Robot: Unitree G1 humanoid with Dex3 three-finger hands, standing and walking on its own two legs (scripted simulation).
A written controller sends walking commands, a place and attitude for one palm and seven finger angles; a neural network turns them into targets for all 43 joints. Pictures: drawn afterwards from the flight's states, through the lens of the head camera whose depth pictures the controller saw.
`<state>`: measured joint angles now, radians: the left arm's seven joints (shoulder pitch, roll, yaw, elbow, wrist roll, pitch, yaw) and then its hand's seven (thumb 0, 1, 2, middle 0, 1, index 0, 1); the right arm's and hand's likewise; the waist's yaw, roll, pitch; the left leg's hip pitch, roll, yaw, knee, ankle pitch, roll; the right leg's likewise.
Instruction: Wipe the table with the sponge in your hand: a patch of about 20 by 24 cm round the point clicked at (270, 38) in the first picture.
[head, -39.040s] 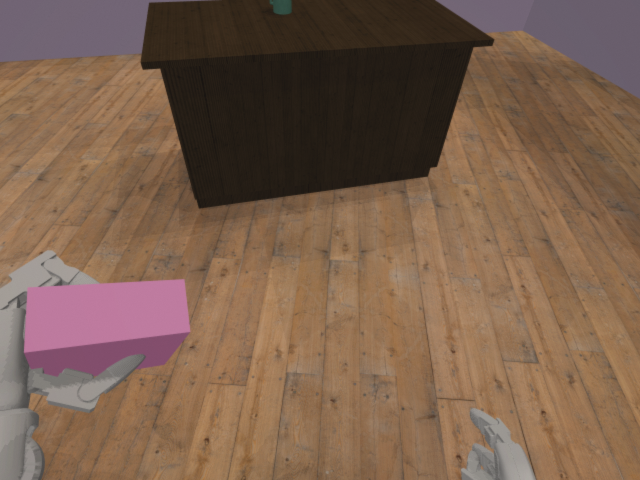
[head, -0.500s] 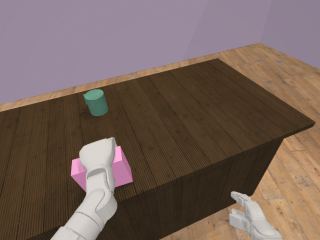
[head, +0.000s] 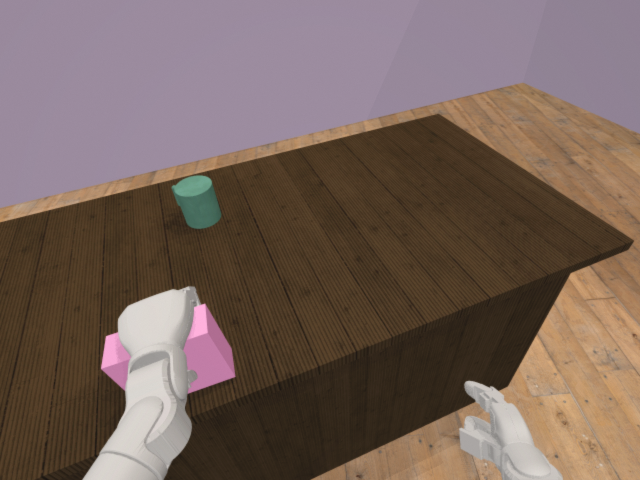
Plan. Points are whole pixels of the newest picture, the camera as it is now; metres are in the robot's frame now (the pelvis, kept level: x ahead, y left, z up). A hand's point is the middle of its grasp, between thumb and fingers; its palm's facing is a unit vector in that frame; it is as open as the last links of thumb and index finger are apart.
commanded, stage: wipe forward along the middle lane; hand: left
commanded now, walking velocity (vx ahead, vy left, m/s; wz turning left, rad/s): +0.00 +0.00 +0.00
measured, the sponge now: (179, 364) +0.26 +0.24 +0.00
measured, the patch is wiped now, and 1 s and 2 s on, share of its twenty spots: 1.00 1.00 1.00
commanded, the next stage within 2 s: slide back across to the first lane in 1.62 s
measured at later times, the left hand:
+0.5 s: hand (160, 329) +0.30 +0.27 +0.03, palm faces -0.05 -0.06 -1.00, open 9.1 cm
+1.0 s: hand (163, 301) +0.35 +0.29 +0.03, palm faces -0.08 -0.02 -1.00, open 9.1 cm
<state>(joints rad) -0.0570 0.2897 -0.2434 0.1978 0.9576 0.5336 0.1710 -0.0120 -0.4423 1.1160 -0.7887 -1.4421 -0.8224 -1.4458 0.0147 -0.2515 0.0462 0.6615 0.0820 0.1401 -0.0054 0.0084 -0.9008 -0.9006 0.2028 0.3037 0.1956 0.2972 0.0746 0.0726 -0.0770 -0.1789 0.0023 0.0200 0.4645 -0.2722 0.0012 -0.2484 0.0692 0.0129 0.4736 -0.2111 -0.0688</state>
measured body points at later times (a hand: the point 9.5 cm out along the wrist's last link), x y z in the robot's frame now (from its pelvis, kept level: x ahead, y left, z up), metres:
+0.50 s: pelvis -0.01 +0.00 +0.00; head -0.01 -0.03 +0.45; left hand +0.30 +0.27 +0.09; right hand +0.20 -0.22 -0.10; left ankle -0.01 +0.12 -0.74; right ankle +0.03 -0.08 -0.74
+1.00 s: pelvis -0.02 +0.00 -0.01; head +0.00 -0.02 +0.44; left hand +0.35 +0.29 +0.08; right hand +0.15 -0.24 -0.13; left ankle -0.01 +0.12 -0.74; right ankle +0.03 -0.08 -0.74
